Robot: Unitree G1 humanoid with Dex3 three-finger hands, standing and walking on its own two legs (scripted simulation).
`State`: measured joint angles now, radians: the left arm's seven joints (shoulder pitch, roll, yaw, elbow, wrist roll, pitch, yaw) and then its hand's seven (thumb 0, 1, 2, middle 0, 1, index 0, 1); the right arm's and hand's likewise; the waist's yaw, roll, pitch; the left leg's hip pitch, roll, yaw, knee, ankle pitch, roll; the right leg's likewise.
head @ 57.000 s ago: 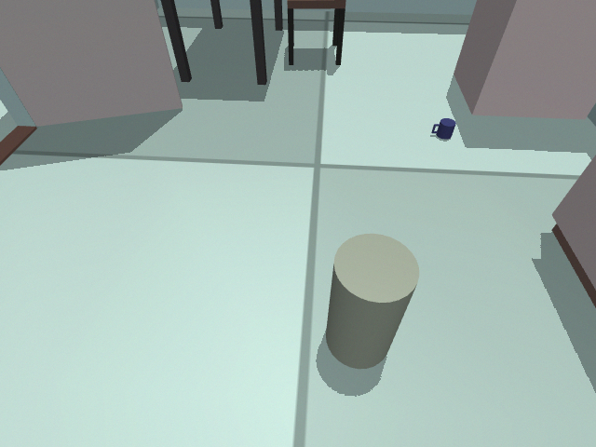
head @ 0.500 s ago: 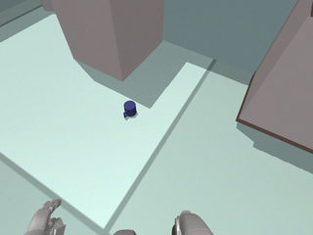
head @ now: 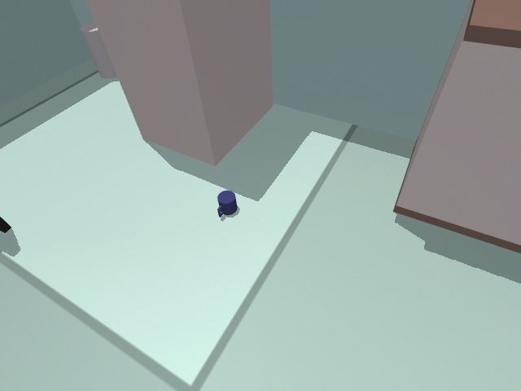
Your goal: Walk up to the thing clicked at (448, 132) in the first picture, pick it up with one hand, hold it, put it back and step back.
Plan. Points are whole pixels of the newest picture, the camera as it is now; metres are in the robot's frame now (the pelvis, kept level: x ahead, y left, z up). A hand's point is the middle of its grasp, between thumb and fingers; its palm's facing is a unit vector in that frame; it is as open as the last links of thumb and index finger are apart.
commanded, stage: step back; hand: left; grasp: from above
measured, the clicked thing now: (225, 205) +1.07 +0.28 -0.72
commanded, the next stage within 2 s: stand in 0.70 s
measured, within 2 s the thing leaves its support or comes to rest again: neither
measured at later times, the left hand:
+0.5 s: hand out of the picture +0.12 +0.26 -0.14, palm faces +0.02 -0.92 -0.38, open 7.4 cm
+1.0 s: hand out of the picture +0.15 +0.27 -0.14, palm faces +0.03 -0.95 -0.31, open 7.4 cm
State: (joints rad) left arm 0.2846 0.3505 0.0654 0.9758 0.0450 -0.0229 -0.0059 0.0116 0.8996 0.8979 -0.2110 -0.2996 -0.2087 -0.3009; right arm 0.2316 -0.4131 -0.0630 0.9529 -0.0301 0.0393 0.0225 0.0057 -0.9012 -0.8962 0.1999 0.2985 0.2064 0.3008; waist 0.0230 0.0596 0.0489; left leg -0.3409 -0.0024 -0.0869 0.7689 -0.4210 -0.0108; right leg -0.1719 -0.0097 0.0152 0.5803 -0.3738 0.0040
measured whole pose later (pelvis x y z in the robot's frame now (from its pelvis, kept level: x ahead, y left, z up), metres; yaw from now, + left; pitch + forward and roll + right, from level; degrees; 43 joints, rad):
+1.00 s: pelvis +0.06 +0.01 +0.02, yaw +2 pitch -2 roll +0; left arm 0.07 0.35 0.01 1.12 0.00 -0.01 -0.01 0.01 0.90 0.90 -0.21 -0.30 -0.20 -0.30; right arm 0.08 -0.34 -0.01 1.09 -0.01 -0.03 0.00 0.00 -0.90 -0.90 0.20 0.30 0.21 0.30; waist 0.01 -0.02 0.07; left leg -0.07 0.01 0.00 0.39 -0.27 0.00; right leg -0.17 -0.05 -0.03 0.40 -0.19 0.03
